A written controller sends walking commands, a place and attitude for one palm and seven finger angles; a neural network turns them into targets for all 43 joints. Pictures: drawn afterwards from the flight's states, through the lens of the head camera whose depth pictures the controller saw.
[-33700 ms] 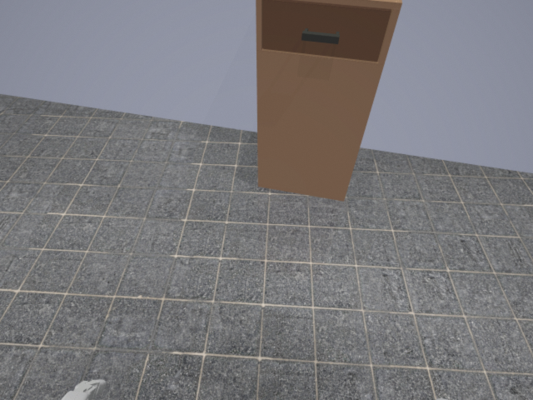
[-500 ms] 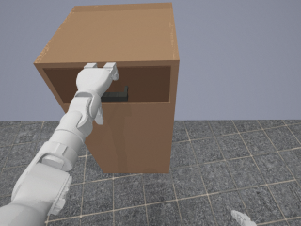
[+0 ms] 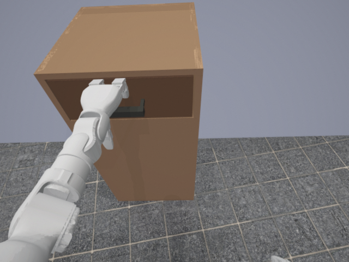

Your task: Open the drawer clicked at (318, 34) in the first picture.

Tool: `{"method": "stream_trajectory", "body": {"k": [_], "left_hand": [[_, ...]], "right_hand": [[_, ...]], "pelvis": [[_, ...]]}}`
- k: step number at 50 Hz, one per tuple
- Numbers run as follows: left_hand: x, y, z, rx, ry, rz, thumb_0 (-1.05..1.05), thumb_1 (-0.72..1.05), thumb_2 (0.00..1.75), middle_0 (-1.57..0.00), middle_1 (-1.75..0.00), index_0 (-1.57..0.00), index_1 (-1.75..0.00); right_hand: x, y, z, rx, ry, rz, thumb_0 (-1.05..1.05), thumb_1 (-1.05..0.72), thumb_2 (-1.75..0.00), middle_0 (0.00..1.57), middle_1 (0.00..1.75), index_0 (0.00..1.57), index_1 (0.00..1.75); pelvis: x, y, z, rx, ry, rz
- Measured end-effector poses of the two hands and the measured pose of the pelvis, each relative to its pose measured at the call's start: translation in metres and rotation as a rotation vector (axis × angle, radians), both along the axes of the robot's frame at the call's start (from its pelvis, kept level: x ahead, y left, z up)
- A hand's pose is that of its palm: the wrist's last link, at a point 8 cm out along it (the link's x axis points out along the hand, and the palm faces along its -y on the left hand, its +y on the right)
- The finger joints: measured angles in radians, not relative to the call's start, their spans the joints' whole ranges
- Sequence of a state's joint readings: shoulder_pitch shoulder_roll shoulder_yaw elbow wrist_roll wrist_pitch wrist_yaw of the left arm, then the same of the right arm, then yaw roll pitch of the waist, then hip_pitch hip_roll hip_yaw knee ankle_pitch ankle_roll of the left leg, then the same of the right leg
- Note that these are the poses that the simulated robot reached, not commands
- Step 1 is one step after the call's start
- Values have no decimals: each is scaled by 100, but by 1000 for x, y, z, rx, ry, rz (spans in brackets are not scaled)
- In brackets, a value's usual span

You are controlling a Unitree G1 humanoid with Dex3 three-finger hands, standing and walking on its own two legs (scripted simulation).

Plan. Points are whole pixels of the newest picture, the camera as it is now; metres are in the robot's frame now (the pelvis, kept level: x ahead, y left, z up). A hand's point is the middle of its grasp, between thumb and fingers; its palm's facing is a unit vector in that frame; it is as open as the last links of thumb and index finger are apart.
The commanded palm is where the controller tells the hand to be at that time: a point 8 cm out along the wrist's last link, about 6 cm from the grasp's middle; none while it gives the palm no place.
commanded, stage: lower the fingers behind the handle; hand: left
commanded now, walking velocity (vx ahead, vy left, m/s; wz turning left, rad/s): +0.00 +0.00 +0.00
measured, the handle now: (124, 107) +0.52 +0.18 +0.04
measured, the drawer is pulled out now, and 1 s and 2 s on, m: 0.00 0.00 0.00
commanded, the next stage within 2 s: close the thumb around the handle in 1.42 s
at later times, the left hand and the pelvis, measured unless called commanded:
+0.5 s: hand (118, 121) +0.45 +0.18 +0.06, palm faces -0.01 -0.02 -1.00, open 13.9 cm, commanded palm +0.43 +0.18 +0.11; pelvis +0.00 +0.00 -0.01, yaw +0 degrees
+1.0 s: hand (121, 127) +0.46 +0.18 +0.02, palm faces -0.02 -0.03 -1.00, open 13.9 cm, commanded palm +0.43 +0.18 +0.08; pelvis +0.01 +0.00 -0.01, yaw -1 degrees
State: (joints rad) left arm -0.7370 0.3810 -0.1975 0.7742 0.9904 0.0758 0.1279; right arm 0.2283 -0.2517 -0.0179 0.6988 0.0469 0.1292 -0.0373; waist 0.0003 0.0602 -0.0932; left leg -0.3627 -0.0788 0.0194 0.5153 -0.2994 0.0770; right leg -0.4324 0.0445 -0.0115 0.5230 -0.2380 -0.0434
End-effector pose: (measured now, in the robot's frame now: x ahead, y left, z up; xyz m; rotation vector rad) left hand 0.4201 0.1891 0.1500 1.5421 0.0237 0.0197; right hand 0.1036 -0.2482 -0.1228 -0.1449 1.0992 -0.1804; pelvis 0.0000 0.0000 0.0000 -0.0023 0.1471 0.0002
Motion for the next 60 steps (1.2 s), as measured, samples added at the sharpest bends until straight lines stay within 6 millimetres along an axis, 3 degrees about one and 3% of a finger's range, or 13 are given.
{"method": "stream_trajectory", "body": {"k": [15,36,43,60], "left_hand": [[0,-2,-24,5,-12,-31,0,-49,30,-32,-120,-32,-121],[19,-18,-52,1,10,-6,0,-49,30,-32,-120,-31,-121],[18,-11,-65,2,37,6,0,-49,30,-32,-120,-31,-121],[19,-9,-74,7,12,7,0,-49,30,-30,-120,-31,-120]], "right_hand": [[-12,-7,-4,-16,19,-15,0,-91,-90,20,30,20,30],[-40,-10,-14,-9,95,-62,0,-91,-90,20,30,20,30],[-42,-15,-13,-23,100,-71,0,-91,-90,20,30,20,30],[-34,-14,-16,-25,96,-60,0,-91,-90,20,30,20,30]], "pelvis": [[-2,-2,-4,-1,35,-2],[2,-3,-9,0,84,-16],[4,-5,-10,-2,94,-18],[6,-3,-14,-7,116,-11]]}}
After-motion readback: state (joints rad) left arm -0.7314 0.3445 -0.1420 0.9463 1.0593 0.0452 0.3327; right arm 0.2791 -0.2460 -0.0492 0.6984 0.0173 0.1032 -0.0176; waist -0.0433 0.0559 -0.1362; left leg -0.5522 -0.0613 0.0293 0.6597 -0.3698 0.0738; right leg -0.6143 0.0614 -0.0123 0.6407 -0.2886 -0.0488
